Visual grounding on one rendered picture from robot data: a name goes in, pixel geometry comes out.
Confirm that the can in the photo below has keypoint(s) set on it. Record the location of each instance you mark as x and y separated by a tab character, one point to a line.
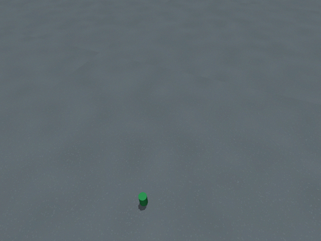
143	199

